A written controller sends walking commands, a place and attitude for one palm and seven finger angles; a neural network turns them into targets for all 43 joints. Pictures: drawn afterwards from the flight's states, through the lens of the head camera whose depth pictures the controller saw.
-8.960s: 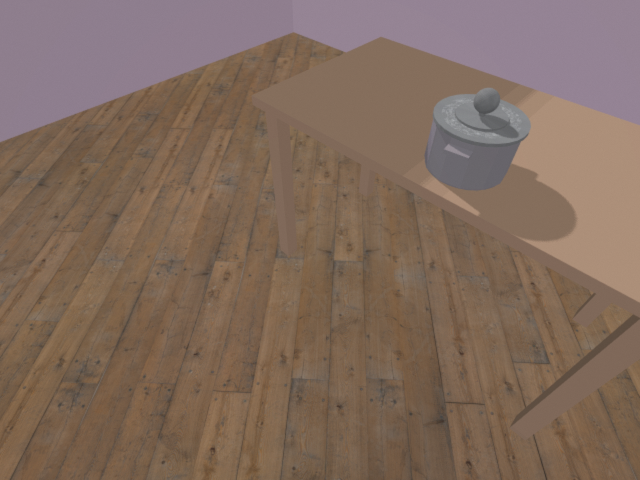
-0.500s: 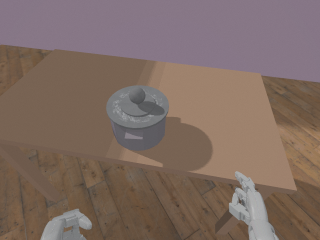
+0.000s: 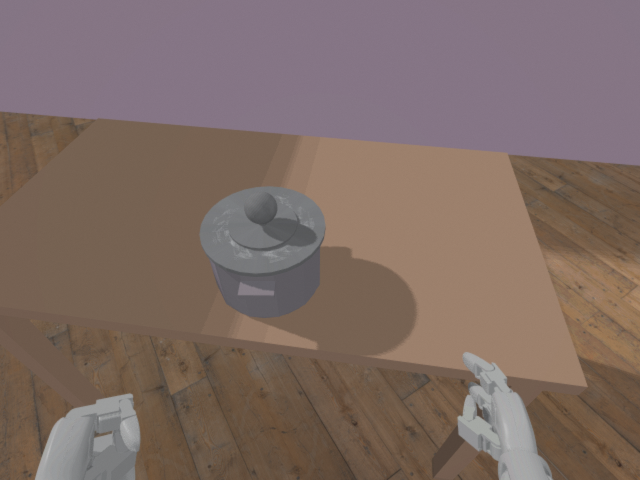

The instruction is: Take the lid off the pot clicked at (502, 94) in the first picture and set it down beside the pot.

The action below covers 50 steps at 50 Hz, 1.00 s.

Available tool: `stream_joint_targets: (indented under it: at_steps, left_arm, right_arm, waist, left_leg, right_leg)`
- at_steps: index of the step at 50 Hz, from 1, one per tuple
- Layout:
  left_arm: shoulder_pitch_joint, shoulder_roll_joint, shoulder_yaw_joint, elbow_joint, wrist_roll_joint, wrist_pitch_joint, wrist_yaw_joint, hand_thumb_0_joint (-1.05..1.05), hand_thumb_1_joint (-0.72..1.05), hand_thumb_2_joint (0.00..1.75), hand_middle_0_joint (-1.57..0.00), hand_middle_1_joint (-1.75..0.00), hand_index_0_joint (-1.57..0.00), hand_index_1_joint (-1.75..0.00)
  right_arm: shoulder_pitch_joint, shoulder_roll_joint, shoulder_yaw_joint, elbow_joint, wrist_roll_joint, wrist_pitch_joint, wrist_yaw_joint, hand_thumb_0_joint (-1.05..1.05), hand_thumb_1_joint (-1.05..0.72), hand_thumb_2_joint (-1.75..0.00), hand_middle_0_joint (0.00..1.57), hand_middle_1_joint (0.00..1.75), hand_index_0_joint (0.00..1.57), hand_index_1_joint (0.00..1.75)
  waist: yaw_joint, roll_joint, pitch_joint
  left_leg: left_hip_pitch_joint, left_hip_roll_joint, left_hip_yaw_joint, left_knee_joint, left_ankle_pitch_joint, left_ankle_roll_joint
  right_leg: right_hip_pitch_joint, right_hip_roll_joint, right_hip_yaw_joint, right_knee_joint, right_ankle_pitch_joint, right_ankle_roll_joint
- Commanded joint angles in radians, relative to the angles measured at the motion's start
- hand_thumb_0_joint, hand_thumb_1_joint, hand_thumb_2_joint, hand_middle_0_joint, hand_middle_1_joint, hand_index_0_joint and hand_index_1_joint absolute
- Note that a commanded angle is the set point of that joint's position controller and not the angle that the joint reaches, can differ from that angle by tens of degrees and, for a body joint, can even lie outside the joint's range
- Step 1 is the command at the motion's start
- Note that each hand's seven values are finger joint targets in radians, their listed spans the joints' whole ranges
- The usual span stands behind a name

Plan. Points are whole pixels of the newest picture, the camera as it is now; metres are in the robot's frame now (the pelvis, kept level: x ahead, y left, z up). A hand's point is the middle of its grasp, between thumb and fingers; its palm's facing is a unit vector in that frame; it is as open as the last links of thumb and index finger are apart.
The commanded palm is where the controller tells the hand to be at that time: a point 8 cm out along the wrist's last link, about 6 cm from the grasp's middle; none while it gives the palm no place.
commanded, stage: raise the hand higher, near the body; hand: left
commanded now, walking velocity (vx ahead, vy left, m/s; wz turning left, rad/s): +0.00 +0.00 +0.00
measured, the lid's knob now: (260, 207) +0.47 +0.16 +0.09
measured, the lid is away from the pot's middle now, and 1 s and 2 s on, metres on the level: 0.00 0.00 0.00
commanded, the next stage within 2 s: reach forward and open the fingers in 0.42 s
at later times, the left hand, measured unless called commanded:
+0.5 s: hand (109, 396) +0.16 +0.24 +0.09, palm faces +0.31 -0.88 -0.36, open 3.1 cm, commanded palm +0.12 +0.27 +0.13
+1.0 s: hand (85, 379) +0.17 +0.26 +0.10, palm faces -0.15 -0.12 -0.98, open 4.0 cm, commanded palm +0.17 +0.26 +0.17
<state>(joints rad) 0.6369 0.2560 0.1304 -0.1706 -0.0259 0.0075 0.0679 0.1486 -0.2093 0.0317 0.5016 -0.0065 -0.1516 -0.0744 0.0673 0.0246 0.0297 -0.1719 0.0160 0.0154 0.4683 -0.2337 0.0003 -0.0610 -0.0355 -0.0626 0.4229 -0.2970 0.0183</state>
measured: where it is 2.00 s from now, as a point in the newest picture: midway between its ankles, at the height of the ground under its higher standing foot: outside the picture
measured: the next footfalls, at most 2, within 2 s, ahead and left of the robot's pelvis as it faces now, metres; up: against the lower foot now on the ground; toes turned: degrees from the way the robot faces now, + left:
none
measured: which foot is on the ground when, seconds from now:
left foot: down 0.00-1.00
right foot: down 0.00-1.00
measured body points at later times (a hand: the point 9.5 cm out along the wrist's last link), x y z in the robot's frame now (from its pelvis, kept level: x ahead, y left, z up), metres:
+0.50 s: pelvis +0.00 +0.01 +0.00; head -0.02 +0.00 +0.45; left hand +0.14 +0.28 +0.12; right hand +0.23 -0.20 -0.04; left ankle +0.02 +0.12 -0.74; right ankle -0.04 -0.13 -0.74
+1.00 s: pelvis -0.04 +0.01 +0.00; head -0.06 -0.04 +0.45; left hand +0.17 +0.27 +0.16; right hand +0.23 -0.20 -0.04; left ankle +0.02 +0.12 -0.74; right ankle -0.04 -0.13 -0.74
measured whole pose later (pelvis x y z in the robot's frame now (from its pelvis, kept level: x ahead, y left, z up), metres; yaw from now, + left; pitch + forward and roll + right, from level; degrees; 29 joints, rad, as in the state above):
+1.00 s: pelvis -0.04 +0.01 +0.00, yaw +0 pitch -5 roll -1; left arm 0.26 0.62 0.04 -0.28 0.75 0.11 -0.22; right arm 0.01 -0.28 0.03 0.51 0.03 0.05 -0.05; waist 0.08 0.12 0.02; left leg -0.19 0.02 0.02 0.43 -0.16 0.01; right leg -0.09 -0.03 -0.06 0.41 -0.23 0.02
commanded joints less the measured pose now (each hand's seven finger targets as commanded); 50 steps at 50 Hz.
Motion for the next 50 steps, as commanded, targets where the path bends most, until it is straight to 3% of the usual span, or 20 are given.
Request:
stream_joint_targets:
  at_steps: [1,5,6,12,14,17,21,23,26,27,28,30,31,34,36,38,40,44,47,50]
  left_arm:
    - [-0.018,0.134,0.095,-0.231,-0.003,-0.070,0.015,0.00,0.90,0.90,-1.30,-1.50,-1.30,-1.50]
    - [-0.003,0.139,0.112,-0.268,-0.004,-0.076,0.015,0.00,0.90,0.90,-1.30,-1.50,-1.30,-1.50]
    - [-0.020,0.147,0.116,-0.300,-0.004,-0.081,0.015,0.00,0.90,0.90,-1.30,-1.50,-1.30,-1.50]
    - [-0.048,0.164,0.142,-0.311,-0.007,-0.085,0.019,0.00,0.90,0.90,-1.30,-1.50,-1.30,-1.50]
    - [-0.069,0.169,0.142,-0.377,-0.007,-0.098,0.021,0.00,0.90,0.90,-1.30,-1.50,-1.30,-1.50]
    - [-0.062,0.168,0.154,-0.358,-0.010,-0.096,0.022,0.00,0.90,0.90,-1.30,-1.50,-1.30,-1.50]
    - [-0.090,0.165,0.154,-0.405,-0.013,-0.108,0.024,0.00,0.90,0.90,-1.30,-1.50,-1.30,-1.50]
    - [-0.108,0.168,0.158,-0.414,-0.015,-0.111,0.022,0.00,0.90,0.90,-1.30,-1.50,-1.30,-1.50]
    - [-0.136,0.183,0.175,-0.453,-0.017,-0.120,0.028,0.00,0.90,0.90,-1.30,-1.50,-1.30,-1.50]
    - [-0.178,0.368,0.121,-0.506,0.369,-0.037,0.059,0.00,0.88,0.89,-1.27,-1.49,-1.27,-1.49]
    - [-0.231,0.288,0.100,-0.579,0.383,0.003,0.075,0.00,0.86,0.89,-1.25,-1.47,-1.25,-1.47]
    - [-0.087,0.332,0.122,-0.461,0.557,0.077,0.089,0.00,0.80,0.90,-1.21,-1.43,-1.21,-1.43]
    - [-0.112,0.362,0.122,-0.477,0.623,0.100,0.085,0.00,0.77,0.91,-1.20,-1.39,-1.20,-1.39]
    - [-0.200,0.428,0.113,-0.460,0.755,0.154,0.049,0.00,0.67,0.97,-1.20,-1.22,-1.20,-1.22]
    - [-0.213,0.451,0.092,-0.416,0.795,0.171,0.003,0.00,0.60,1.02,-1.18,-1.15,-1.18,-1.15]
    - [-0.303,0.483,0.079,-0.423,0.799,0.164,-0.052,0.00,0.53,1.06,-1.16,-1.07,-1.16,-1.07]
    - [-0.321,0.498,0.067,-0.354,0.793,0.153,-0.108,0.00,0.46,1.11,-1.13,-1.00,-1.13,-1.00]
    - [-0.504,0.568,0.073,-0.323,0.787,0.113,-0.200,0.00,0.33,1.19,-1.09,-0.86,-1.09,-0.86]
    - [-0.570,0.615,0.099,-0.306,0.793,0.087,-0.251,0.00,0.24,1.23,-1.06,-0.76,-1.06,-0.76]
    - [-0.621,0.620,0.081,-0.216,0.796,0.069,-0.301,0.00,0.15,1.27,-1.02,-0.65,-1.02,-0.65]
  right_arm:
    - [-0.094,-0.101,-0.045,-0.104,0.000,-0.011,-0.011,0.00,-0.90,-0.90,0.20,0.30,0.20,0.30]
    - [-0.094,-0.098,-0.047,-0.103,-0.003,-0.010,-0.009,0.00,-0.90,-0.90,0.20,0.30,0.20,0.30]
    - [-0.095,-0.101,-0.046,-0.105,-0.003,-0.009,-0.007,0.00,-0.90,-0.90,0.20,0.30,0.20,0.30]
    - [-0.108,-0.100,-0.045,-0.096,-0.002,-0.004,-0.006,0.00,-0.90,-0.90,0.20,0.30,0.20,0.30]
    - [-0.102,-0.097,-0.040,-0.104,-0.003,-0.013,-0.004,0.00,-0.90,-0.90,0.20,0.30,0.20,0.30]
    - [-0.105,-0.098,-0.041,-0.093,-0.003,-0.009,-0.001,0.00,-0.90,-0.90,0.20,0.30,0.20,0.30]
    - [-0.105,-0.098,-0.042,-0.099,-0.003,-0.013,-0.001,0.00,-0.90,-0.90,0.20,0.30,0.20,0.30]
    - [-0.109,-0.098,-0.040,-0.097,-0.003,-0.009,0.002,0.00,-0.90,-0.90,0.20,0.30,0.20,0.30]
    - [-0.107,-0.097,-0.040,-0.095,-0.004,-0.015,-0.001,0.00,-0.90,-0.90,0.20,0.30,0.20,0.30]
    - [-0.145,-0.155,-0.021,-0.099,-0.021,0.038,0.016,0.00,-0.90,-0.90,0.20,0.30,0.20,0.30]
    - [-0.152,-0.125,-0.027,-0.143,-0.025,0.062,0.029,0.00,-0.90,-0.90,0.20,0.30,0.20,0.30]
    - [-0.135,-0.133,-0.045,-0.125,-0.023,0.117,0.040,0.00,-0.90,-0.90,0.20,0.30,0.20,0.30]
    - [-0.155,-0.143,-0.044,-0.136,-0.020,0.146,0.046,0.00,-0.90,-0.90,0.20,0.30,0.20,0.30]
    - [-0.210,-0.150,-0.040,-0.154,-0.011,0.194,0.049,0.00,-0.90,-0.90,0.20,0.30,0.20,0.30]
    - [-0.228,-0.154,-0.038,-0.149,0.000,0.212,0.049,0.00,-0.90,-0.90,0.20,0.30,0.20,0.30]
    - [-0.248,-0.152,-0.034,-0.146,0.015,0.207,0.046,0.00,-0.90,-0.90,0.20,0.30,0.20,0.30]
    - [-0.240,-0.153,-0.035,-0.132,0.023,0.204,0.040,0.00,-0.90,-0.90,0.20,0.30,0.20,0.30]
    - [-0.259,-0.153,-0.029,-0.112,0.031,0.195,0.025,0.00,-0.90,-0.90,0.20,0.30,0.20,0.30]
    - [-0.283,-0.152,-0.028,-0.113,0.033,0.183,0.023,0.00,-0.90,-0.90,0.20,0.30,0.20,0.30]
    - [-0.264,-0.159,-0.027,-0.092,0.029,0.190,0.019,0.00,-0.90,-0.90,0.20,0.30,0.20,0.30]
  waist:
    - [-0.007,0.036,-0.016]
    - [-0.002,0.022,-0.035]
    - [-0.002,0.046,-0.039]
    - [-0.002,0.021,0.002]
    - [0.000,0.080,-0.024]
    - [0.000,0.033,-0.015]
    - [0.000,0.057,-0.026]
    - [-0.003,0.021,-0.023]
    - [0.000,0.050,-0.035]
    - [-0.011,0.083,-0.001]
    - [-0.003,0.133,-0.033]
    - [0.034,0.123,-0.071]
    - [0.030,0.109,-0.087]
    - [0.023,0.082,-0.121]
    - [0.020,0.065,-0.124]
    - [0.012,0.093,-0.144]
    - [0.008,0.048,-0.108]
    - [-0.006,0.048,-0.076]
    - [0.003,0.080,-0.077]
    - [0.000,0.032,-0.077]
  left_leg:
    - [0.103,0.001,-0.002,-0.073,0.181,0.022]
    - [0.118,0.003,-0.002,-0.075,0.211,0.022]
    - [0.126,0.005,-0.005,-0.078,0.216,0.020]
    - [0.121,0.008,-0.008,-0.087,0.165,0.019]
    - [0.131,0.009,-0.019,-0.092,0.174,0.014]
    - [0.131,0.011,-0.019,-0.091,0.174,0.015]
    - [0.137,0.012,-0.015,-0.093,0.174,0.015]
    - [0.133,0.011,-0.017,-0.093,0.162,0.015]
    - [0.145,0.012,-0.018,-0.091,0.173,0.014]
    - [0.031,-0.006,-0.006,-0.057,0.209,0.028]
    - [0.022,-0.002,0.000,-0.059,0.237,0.027]
    - [0.017,0.005,0.001,-0.055,0.235,0.019]
    - [0.012,0.004,0.002,-0.051,0.224,0.017]
    - [0.015,-0.003,0.000,-0.047,0.180,0.023]
    - [0.030,-0.004,-0.005,-0.052,0.163,0.027]
    - [0.046,-0.005,-0.010,-0.064,0.145,0.029]
    - [0.047,-0.007,-0.018,-0.078,0.136,0.034]
    - [0.062,-0.012,-0.028,-0.099,0.107,0.038]
    - [0.071,-0.016,-0.039,-0.113,0.100,0.037]
    - [0.075,-0.022,-0.036,-0.122,0.106,0.039]
  right_leg:
    - [-0.116,0.010,-0.007,-0.098,0.186,-0.032]
    - [-0.094,0.011,-0.009,-0.097,0.212,-0.033]
    - [-0.092,0.011,-0.006,-0.097,0.212,-0.034]
    - [-0.111,0.015,-0.001,-0.121,0.163,-0.034]
    - [-0.095,0.013,-0.001,-0.108,0.162,-0.038]
    - [-0.098,0.017,0.000,-0.113,0.165,-0.037]
    - [-0.095,0.013,0.004,-0.109,0.170,-0.036]
    - [-0.096,0.016,0.005,-0.115,0.164,-0.036]
    - [-0.091,0.014,0.007,-0.110,0.174,-0.036]
    - [-0.162,0.034,0.042,-0.054,0.207,-0.046]
    - [-0.150,0.017,0.001,-0.034,0.200,-0.055]
    - [-0.155,0.034,0.028,-0.027,0.174,-0.071]
    - [-0.158,0.037,0.039,-0.027,0.169,-0.073]
    - [-0.148,0.034,0.062,-0.041,0.143,-0.068]
    - [-0.147,0.028,0.062,-0.060,0.131,-0.058]
    - [-0.126,0.025,0.055,-0.069,0.121,-0.050]
    - [-0.133,0.025,0.046,-0.088,0.119,-0.041]
    - [-0.142,0.025,0.044,-0.119,0.085,-0.033]
    - [-0.129,0.034,0.052,-0.132,0.078,-0.039]
    - [-0.126,0.029,0.036,-0.142,0.080,-0.031]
